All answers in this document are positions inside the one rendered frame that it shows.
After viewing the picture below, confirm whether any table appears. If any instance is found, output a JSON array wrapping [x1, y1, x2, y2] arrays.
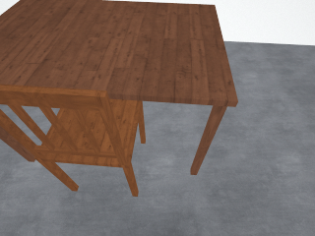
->
[[0, 0, 238, 175]]

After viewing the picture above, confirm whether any chair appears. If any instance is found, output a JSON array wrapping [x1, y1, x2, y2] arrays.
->
[[0, 84, 146, 197]]

